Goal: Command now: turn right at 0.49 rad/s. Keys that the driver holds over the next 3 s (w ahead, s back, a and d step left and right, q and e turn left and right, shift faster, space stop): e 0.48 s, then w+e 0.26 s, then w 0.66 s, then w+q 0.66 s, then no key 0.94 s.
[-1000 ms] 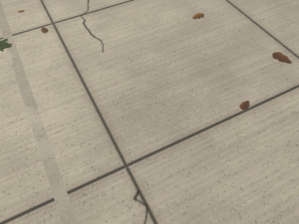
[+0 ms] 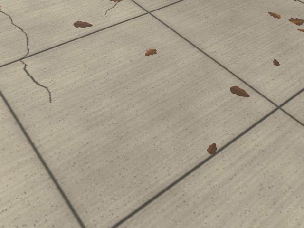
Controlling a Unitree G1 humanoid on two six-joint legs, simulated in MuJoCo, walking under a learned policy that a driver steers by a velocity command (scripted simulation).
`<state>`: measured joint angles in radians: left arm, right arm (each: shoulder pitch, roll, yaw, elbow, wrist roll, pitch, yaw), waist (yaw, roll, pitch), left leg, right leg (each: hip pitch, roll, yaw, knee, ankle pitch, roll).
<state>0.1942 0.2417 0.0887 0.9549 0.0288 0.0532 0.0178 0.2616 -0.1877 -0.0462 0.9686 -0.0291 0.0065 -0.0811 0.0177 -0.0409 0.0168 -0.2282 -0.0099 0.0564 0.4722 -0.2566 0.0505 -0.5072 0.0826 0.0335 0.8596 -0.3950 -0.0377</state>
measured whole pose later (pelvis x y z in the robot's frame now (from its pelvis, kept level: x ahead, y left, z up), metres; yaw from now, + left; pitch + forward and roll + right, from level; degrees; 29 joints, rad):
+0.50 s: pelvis -0.03 -0.03 +0.00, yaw -18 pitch +1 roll +1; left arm 0.19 0.25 0.07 0.80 0.01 0.04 0.00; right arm 0.21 -0.28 -0.08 0.83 -0.03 0.04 -0.02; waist -0.01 0.05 0.07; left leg -0.47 0.05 0.04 1.04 -0.42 -0.02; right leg -0.23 0.06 0.00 0.47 -0.25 -0.08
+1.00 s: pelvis +0.10 -0.05 +0.00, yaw -31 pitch +1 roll -1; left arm 0.35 0.28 0.06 0.83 0.03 -0.04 -0.02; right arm 0.23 -0.24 -0.04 0.77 -0.03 -0.06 0.00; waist 0.02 -0.04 -0.02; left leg -0.25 -0.03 0.01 0.47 -0.24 0.05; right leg -0.31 0.10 0.13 0.91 -0.41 -0.09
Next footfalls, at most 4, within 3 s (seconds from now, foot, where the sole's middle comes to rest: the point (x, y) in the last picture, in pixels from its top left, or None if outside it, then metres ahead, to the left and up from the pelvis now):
0.36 right None -0.02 -0.11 -0.78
0.90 left None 0.18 0.01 -0.78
1.38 right None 0.35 -0.32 -0.78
1.94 left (220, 194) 0.66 -0.32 -0.78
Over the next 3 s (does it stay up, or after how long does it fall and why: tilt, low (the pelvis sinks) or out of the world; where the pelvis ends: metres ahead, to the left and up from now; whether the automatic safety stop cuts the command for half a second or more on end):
stays up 0.78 -0.40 0.00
